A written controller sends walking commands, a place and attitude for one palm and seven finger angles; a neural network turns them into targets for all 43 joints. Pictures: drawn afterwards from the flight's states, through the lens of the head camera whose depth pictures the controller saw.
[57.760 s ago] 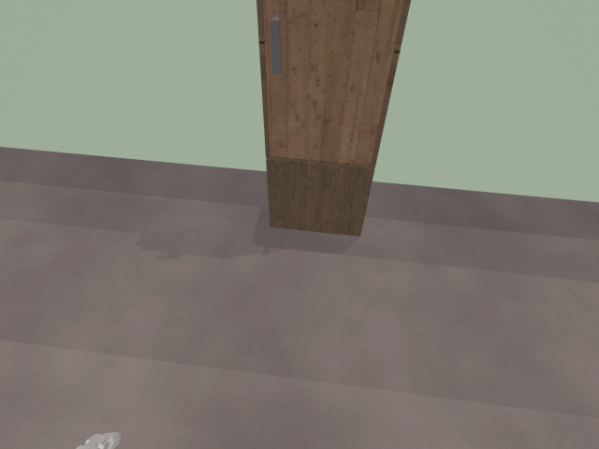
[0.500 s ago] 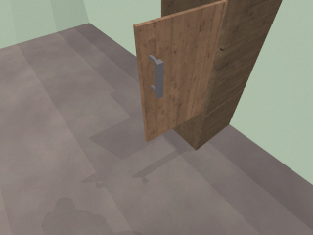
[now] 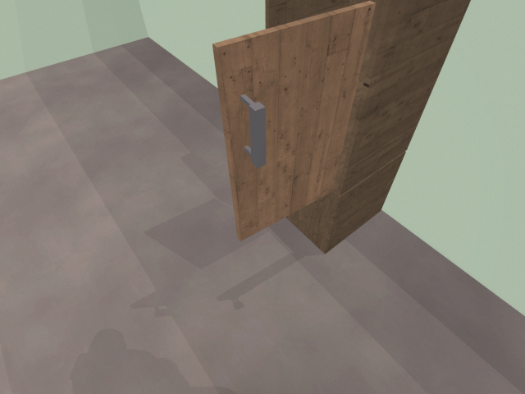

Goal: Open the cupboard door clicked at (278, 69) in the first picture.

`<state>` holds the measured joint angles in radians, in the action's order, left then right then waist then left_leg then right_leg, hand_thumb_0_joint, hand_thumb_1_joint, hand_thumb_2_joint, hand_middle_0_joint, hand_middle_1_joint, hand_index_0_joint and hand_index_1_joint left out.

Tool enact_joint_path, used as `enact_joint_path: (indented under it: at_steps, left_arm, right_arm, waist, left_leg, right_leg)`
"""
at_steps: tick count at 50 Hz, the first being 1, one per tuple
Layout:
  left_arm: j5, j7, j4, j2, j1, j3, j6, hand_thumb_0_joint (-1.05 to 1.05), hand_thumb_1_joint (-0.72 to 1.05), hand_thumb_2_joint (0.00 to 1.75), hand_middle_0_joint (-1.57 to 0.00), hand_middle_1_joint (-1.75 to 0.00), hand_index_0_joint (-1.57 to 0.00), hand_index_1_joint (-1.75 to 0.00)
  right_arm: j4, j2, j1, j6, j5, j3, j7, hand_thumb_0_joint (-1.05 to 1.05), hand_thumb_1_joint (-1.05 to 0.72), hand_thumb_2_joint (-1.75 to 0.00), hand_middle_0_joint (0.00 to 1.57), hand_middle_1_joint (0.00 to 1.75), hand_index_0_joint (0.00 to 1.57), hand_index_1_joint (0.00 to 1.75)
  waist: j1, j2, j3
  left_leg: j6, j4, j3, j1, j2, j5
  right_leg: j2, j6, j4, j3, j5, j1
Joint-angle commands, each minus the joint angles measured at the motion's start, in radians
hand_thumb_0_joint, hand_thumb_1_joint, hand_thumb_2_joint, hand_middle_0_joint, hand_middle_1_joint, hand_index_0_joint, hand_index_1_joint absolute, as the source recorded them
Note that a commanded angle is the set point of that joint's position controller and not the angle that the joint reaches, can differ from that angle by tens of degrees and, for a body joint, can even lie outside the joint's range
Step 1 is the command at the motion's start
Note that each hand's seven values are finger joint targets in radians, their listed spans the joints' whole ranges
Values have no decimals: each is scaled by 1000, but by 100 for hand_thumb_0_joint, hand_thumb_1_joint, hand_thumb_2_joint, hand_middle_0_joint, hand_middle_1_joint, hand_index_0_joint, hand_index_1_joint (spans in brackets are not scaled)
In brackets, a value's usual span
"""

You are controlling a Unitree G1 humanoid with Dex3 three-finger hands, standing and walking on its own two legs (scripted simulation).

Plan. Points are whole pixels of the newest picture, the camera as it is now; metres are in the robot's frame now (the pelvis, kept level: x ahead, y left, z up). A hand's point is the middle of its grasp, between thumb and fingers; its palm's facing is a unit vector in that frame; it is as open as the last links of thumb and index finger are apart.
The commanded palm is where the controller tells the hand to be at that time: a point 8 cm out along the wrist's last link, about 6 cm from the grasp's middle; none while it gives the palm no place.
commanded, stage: stand and wait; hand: left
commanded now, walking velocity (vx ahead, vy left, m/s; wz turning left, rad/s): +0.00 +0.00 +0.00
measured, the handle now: (252, 131) +0.59 +0.06 +0.07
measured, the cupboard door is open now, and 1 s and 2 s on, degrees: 85 85 85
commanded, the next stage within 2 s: none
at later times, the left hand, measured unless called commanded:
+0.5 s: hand out of the picture +0.01 +0.20 -0.17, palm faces +0.02 -0.97 -0.24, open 7.4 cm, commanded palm none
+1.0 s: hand out of the picture +0.02 +0.21 -0.17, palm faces +0.01 -0.97 -0.25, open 7.4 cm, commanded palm none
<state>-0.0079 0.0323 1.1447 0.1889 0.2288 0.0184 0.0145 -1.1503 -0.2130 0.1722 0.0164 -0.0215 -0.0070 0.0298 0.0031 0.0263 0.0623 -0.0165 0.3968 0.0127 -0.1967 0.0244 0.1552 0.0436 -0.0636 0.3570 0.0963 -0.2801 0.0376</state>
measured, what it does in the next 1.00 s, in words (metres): stands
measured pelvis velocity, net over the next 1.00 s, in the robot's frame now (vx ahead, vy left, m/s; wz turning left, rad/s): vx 0.01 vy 0.01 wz -0.01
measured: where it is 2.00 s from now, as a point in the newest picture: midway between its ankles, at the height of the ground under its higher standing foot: outside the picture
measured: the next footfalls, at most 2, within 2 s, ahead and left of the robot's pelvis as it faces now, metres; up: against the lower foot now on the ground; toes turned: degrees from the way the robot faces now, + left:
none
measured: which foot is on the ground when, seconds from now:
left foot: down 0.00-1.00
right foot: down 0.00-1.00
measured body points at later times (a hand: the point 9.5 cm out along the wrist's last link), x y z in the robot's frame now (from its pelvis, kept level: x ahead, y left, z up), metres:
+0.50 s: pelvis +0.00 +0.00 +0.00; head +0.02 -0.01 +0.45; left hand +0.02 +0.25 -0.15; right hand +0.02 -0.23 -0.16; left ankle +0.04 +0.13 -0.74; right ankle -0.05 -0.07 -0.74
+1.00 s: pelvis +0.01 +0.01 +0.00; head +0.02 +0.00 +0.45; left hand +0.02 +0.26 -0.15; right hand +0.04 -0.24 -0.16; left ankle +0.04 +0.13 -0.74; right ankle -0.05 -0.07 -0.74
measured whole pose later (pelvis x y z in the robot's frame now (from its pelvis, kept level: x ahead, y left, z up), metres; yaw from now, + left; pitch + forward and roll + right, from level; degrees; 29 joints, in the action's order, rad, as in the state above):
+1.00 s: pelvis +0.01 +0.01 +0.00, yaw +0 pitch -2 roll +0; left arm -0.01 0.03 1.15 0.20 0.22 0.01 0.02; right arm -1.15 -0.21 0.17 0.01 -0.02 0.00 0.03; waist 0.00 0.01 0.06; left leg -0.01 0.37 0.03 -0.18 0.01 0.15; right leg 0.03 -0.05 0.33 0.08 -0.28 0.03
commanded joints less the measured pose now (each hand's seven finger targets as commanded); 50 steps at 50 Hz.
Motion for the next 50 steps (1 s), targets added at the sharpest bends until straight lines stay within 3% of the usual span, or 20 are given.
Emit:
enact_joint_path:
  at_steps: [1, 7, 22, 26, 31, 50]
  left_arm:
    - [5, 5, -30, 151, 39, 24, 8, 0, 90, 90, -20, -30, -20, -30]
    - [4, 5, -35, 156, 38, 28, 9, 0, 90, 90, -20, -30, -20, -30]
    - [6, 0, -29, 146, 44, 20, 8, 0, 90, 90, -20, -30, -20, -30]
    - [6, 1, -27, 144, 47, 18, 11, 0, 90, 90, -20, -30, -20, -30]
    - [6, 1, -27, 143, 48, 17, 11, 0, 90, 90, -20, -30, -20, -30]
    - [4, -1, -30, 163, 32, 19, 13, 0, 90, 90, -20, -30, -20, -30]
  right_arm:
    - [34, -113, 18, -14, 3, -17, 8, 0, -90, -90, 20, 30, 20, 30]
    - [34, -117, 29, -16, 5, -16, 9, 0, -90, -90, 20, 30, 20, 30]
    - [29, -113, 41, -17, 5, -14, 8, 0, -90, -90, 20, 30, 20, 30]
    - [28, -112, 42, -19, 4, -15, 8, 0, -90, -90, 20, 30, 20, 30]
    - [27, -115, 34, -20, 4, -15, 9, 0, -90, -90, 20, 30, 20, 30]
    - [33, -135, 8, -24, 5, -17, 8, 0, -90, -90, 20, 30, 20, 30]
  waist:
    - [4, -14, -6]
    - [0, -52, -9]
    - [1, -17, 3]
    - [4, -41, -21]
    - [4, -19, -10]
    - [1, -27, -5]
  left_leg:
    - [42, -27, -67, 56, 77, -151]
    - [44, -28, -66, 56, 78, -155]
    - [44, -53, -79, 67, 82, -127]
    - [46, -48, -79, 79, 83, -145]
    - [47, -52, -78, 77, 84, -151]
    - [49, -63, -84, 79, 85, -162]
  right_leg:
    - [-175, 30, -93, -120, 262, 82]
    - [-172, 37, -98, -115, 268, 71]
    - [-163, 17, -112, -122, 149, 97]
    - [-167, 22, -106, -123, 192, 87]
    - [-167, 19, -102, -123, 199, 92]
    - [-171, 21, -108, -123, 215, 86]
